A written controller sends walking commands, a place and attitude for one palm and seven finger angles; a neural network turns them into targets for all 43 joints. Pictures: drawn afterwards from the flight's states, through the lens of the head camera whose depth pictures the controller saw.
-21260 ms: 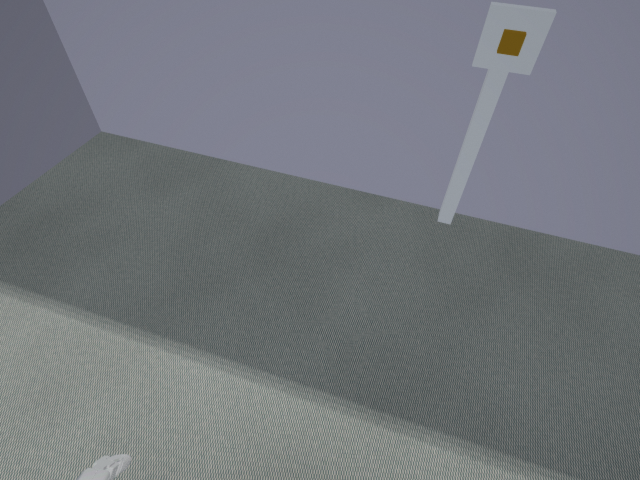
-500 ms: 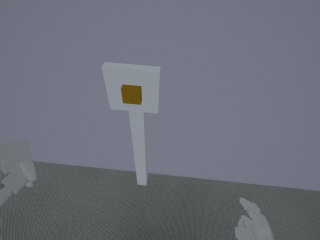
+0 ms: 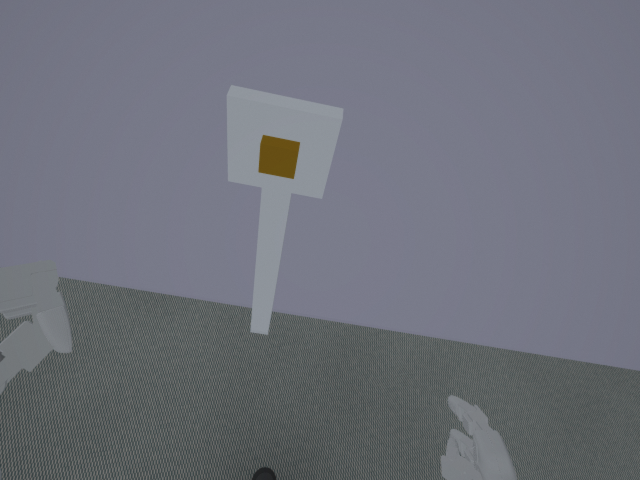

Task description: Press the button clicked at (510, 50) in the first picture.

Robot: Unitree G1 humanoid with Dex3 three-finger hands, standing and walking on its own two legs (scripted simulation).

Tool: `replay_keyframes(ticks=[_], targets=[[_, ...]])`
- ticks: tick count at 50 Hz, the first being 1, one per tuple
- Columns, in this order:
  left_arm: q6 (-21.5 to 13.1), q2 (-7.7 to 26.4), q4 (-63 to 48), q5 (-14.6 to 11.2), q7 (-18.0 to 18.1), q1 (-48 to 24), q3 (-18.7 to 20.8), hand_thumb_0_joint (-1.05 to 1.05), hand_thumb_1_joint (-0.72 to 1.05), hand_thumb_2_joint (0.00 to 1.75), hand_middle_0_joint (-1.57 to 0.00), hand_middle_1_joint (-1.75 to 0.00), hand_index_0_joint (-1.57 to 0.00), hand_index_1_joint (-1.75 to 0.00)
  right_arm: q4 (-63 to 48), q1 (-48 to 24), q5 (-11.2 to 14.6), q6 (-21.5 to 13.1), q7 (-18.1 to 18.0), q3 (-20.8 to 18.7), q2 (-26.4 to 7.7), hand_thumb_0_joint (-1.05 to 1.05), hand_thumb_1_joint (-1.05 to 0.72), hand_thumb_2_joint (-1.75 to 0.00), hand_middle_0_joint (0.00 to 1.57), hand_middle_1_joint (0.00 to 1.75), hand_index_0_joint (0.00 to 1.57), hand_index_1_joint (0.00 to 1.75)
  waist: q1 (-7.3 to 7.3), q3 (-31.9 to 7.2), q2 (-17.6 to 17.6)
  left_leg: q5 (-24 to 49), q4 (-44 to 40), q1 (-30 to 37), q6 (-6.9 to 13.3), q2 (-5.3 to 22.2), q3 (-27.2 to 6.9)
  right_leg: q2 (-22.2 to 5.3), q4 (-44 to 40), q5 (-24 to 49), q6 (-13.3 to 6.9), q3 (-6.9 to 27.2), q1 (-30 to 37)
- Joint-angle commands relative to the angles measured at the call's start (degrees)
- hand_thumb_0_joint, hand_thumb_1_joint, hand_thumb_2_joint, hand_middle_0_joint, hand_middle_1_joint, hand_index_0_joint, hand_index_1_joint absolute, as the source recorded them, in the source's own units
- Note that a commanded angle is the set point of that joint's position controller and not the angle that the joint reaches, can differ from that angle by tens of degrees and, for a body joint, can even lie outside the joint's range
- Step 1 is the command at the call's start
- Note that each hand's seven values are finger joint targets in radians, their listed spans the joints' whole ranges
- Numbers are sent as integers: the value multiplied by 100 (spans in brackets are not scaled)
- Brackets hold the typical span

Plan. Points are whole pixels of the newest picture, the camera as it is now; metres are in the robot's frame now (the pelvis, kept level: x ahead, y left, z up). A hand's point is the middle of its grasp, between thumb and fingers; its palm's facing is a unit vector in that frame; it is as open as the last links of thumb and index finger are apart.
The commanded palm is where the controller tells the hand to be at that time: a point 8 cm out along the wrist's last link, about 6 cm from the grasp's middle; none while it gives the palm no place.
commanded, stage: step back with the hand held close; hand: left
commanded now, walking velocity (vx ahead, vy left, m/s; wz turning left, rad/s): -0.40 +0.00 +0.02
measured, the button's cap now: (279, 156) +0.60 +0.12 +0.03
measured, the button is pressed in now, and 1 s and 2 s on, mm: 0 0 0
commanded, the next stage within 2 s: stop stepping back and stand still in 0.18 s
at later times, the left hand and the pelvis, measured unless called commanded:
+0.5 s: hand out of the picture +0.05 +0.25 +0.15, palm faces +0.50 -0.82 -0.28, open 3.1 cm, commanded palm -0.02 +0.28 +0.17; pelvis -0.14 +0.00 -0.02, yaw +2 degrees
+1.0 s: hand out of the picture -0.01 +0.25 +0.15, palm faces +0.46 -0.82 -0.34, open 3.1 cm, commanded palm -0.08 +0.30 +0.17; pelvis -0.19 +0.01 -0.01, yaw +4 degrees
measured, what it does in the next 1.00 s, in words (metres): walks backwards: right foot, then left foot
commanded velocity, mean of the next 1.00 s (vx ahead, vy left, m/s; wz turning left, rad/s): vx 0.05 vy -0.01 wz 0.01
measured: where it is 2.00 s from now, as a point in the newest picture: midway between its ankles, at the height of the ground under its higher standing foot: outside the picture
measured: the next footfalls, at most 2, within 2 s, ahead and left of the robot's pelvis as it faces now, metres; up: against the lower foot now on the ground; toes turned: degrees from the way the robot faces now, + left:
right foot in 0.24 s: -0.12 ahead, -0.06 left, +0.00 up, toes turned -2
left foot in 0.48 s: -0.09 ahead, +0.14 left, +0.00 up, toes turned +4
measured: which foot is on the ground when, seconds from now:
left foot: down 0.00-0.24, up 0.26-0.46, down 0.48-0.70, up 0.72-1.00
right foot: up 0.00-0.22, down 0.24-1.00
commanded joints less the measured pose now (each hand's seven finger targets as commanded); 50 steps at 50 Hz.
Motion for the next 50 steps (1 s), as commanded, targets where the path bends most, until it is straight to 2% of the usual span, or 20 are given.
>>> replay_keyframes(ticks=[1,9,11,12,13,15,18,22,25,27,28,31,33,35,37,39,42,47,49,50], targets=[[-360,930,-1556,-106,-56,-20,490,0,90,90,-130,-150,-130,-150,-580,-194,9,-354,-54,-440,-1021,0,-90,-90,20,30,20,30,84,-1672,1646,523,-691,3269,-861,897,-1025,378,-291,-154,-85,-436,-770],[-289,1436,-1739,-526,-76,560,1302,0,90,90,-130,-150,-130,-150,-819,-623,-107,-148,28,-310,-929,0,-90,-90,20,30,20,30,180,-1573,1974,-1124,-738,1765,-1227,700,-432,166,-2465,-27,-437,-690,549],[-290,1437,-1408,-530,-71,620,1332,0,90,90,-130,-150,-130,-150,-726,-501,45,77,19,-332,-969,0,-90,-90,20,30,20,30,69,-1092,45,-1739,1859,2186,-1124,165,-162,-1251,-4290,1139,-601,372,-774],[-302,1507,-1435,-579,-35,521,1441,0,90,90,-130,-150,-130,-150,-728,-542,126,161,20,-363,-955,0,-90,-90,20,30,20,30,118,-891,-878,-2563,3668,1731,-1101,-134,-484,-2407,-4614,1347,-916,1140,-1667],[-253,1538,-1057,-546,21,389,1540,0,90,90,-130,-150,-130,-150,-854,-718,121,153,-29,-382,-1017,0,-90,-90,20,30,20,30,171,-172,-1215,-3327,5251,642,-1067,-485,-558,-2957,-4463,1397,-1264,1581,-2083],[102,590,137,-355,-188,254,844,0,90,90,-130,-150,-130,-150,-666,-600,284,184,18,-506,-960,0,-90,-90,20,30,20,30,-144,574,-1080,-2482,5801,-513,-883,-231,-925,-1964,-3465,2183,-896,130,-1880],[179,557,292,-98,-92,-828,337,0,90,90,-130,-150,-130,-150,-794,-945,216,206,-260,-162,-949,0,-90,-90,20,30,20,30,-81,1173,230,-2122,3595,-427,-697,184,-127,-1609,-3160,3186,-791,123,-835],[181,575,-376,53,122,-1474,65,0,90,90,-130,-150,-130,-150,-809,-596,256,-132,-389,-218,-1082,0,-90,-90,20,30,20,30,13,255,-324,-1553,946,934,-404,-68,243,-1369,-2258,4694,-78,162,295],[-34,825,-1370,89,202,-1257,304,0,90,90,-130,-150,-130,-150,-1013,-153,259,-235,-296,-330,-1215,0,-90,-90,20,30,20,30,29,-823,916,1693,1198,2973,122,1054,-894,-697,-718,3382,507,-189,-700],[-75,1120,-1428,43,164,-477,745,0,90,90,-130,-150,-130,-150,-915,-45,165,-357,-176,-294,-1021,0,-90,-90,20,30,20,30,7,-780,1713,1876,816,2688,352,1361,-1589,-427,-610,569,300,-186,-1158],[-28,903,-1438,27,78,-379,536,0,90,90,-130,-150,-130,-150,-914,-290,143,-397,-131,-264,-954,0,-90,-90,20,30,20,30,-29,-412,1600,279,119,1534,250,1359,-1806,-343,-412,-136,145,-250,-540],[-22,859,-900,-14,142,279,932,0,90,90,-130,-150,-130,-150,-974,-419,224,-350,-99,-342,-1086,0,-90,-90,20,30,20,30,18,166,1520,-3200,-199,-46,-39,1119,-1124,-307,-1372,369,-45,-617,561],[9,803,-322,-7,149,722,995,0,90,90,-130,-150,-130,-150,-1049,-451,245,-196,-124,-388,-1049,0,-90,-90,20,30,20,30,72,230,1040,-4125,782,-1101,-354,589,-487,-412,-2012,202,-297,-416,1304],[104,850,141,-25,139,538,983,0,90,90,-130,-150,-130,-150,-1056,-432,275,27,-118,-500,-996,0,-90,-90,20,30,20,30,128,605,-1569,-3367,4622,-1861,-660,-228,-18,-2461,-4210,-2401,-1171,3234,6],[-64,681,203,31,75,-195,853,0,90,90,-130,-150,-130,-150,-849,-400,192,-1,-100,-552,-1166,0,-90,-90,20,30,20,30,-131,888,-836,-2581,5685,-1692,-624,38,-521,-2418,-4268,-1610,-1059,2911,-730],[-98,521,611,7,31,-15,584,0,90,90,-130,-150,-130,-150,-789,-209,161,29,-138,-427,-1054,0,-90,-90,20,30,20,30,-171,783,-298,-1869,5425,-1478,-679,279,-413,-2032,-3943,-856,-1060,1718,-758],[-127,434,170,102,13,-1113,74,0,90,90,-130,-150,-130,-150,-758,-452,171,-60,-226,-406,-1066,0,-90,-90,20,30,20,30,-184,743,-346,-1577,4256,-742,-609,315,-86,-1811,-3860,-112,-852,764,-892],[-161,795,-804,188,267,-1209,239,0,90,90,-130,-150,-130,-150,-788,-369,119,-391,-399,-458,-1037,0,-90,-90,20,30,20,30,57,223,-564,-1848,1855,989,-413,126,313,-1846,-3428,51,-925,730,-568],[-193,784,-1151,135,309,-862,393,0,90,90,-130,-150,-130,-150,-861,-247,86,-431,-410,-444,-1035,0,-90,-90,20,30,20,30,12,18,273,-1783,1026,1801,-413,44,318,-1424,-2643,258,-712,374,-629],[-218,792,-1273,100,322,-708,502,0,90,90,-130,-150,-130,-150,-885,-163,104,-431,-406,-470,-1135,0,-90,-90,20,30,20,30,-37,-83,1062,-2047,568,2139,-271,423,-392,-1091,-1798,507,-464,175,-850]])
